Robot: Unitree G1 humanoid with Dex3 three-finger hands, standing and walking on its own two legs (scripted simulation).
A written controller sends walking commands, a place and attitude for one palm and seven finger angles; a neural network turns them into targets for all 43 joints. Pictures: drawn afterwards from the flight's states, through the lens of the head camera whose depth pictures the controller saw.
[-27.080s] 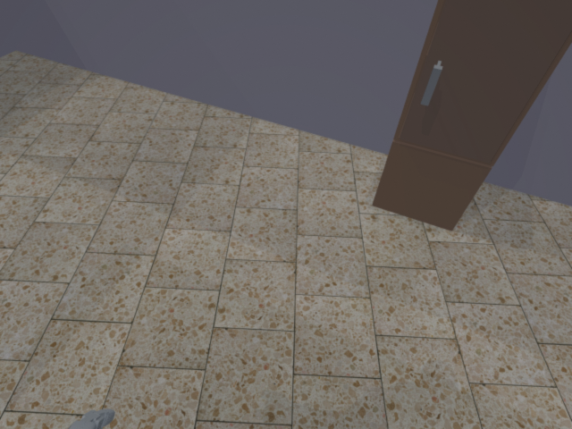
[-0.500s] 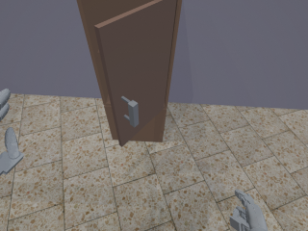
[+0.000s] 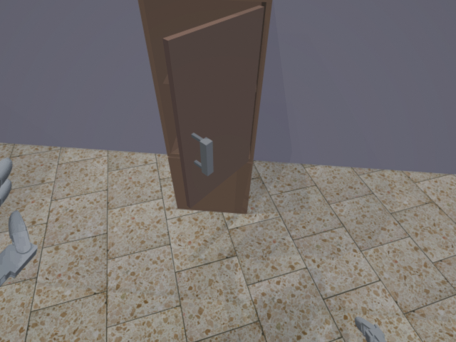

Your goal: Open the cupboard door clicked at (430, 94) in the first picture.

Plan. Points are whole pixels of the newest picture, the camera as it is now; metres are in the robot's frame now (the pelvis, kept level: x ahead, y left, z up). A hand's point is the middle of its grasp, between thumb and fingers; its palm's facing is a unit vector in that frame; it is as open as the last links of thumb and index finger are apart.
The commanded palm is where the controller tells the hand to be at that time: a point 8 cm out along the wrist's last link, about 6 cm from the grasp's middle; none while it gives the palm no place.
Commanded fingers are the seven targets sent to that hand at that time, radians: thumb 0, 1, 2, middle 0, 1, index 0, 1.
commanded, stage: stop stepping back and stand still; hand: left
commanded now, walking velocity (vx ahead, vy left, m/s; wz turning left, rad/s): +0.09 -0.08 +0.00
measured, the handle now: (201, 153) +0.64 +0.10 -0.08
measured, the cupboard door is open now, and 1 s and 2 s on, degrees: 53 53 53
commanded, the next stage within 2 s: let the arm hang, fingers relaxed in 0.22 s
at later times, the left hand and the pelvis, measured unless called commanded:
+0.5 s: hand (106, 336) +0.16 +0.23 -0.09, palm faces +0.06 -0.94 -0.34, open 7.4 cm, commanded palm none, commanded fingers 0.00 0.90 0.90 -0.20 -0.30 -0.20 -0.30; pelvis -0.01 +0.01 -0.01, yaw +2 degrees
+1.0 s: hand out of the picture -0.03 +0.21 -0.16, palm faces +0.04 -0.97 -0.24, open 7.3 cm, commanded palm none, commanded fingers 0.00 0.90 0.90 -0.20 -0.30 -0.20 -0.30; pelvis -0.02 +0.02 +0.01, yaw +2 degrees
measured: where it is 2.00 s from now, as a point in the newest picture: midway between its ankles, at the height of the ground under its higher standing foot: outside the picture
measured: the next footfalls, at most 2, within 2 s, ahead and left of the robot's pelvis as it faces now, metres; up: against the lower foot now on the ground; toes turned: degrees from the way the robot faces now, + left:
none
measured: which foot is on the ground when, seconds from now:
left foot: down 0.00-1.00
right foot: down 0.00-1.00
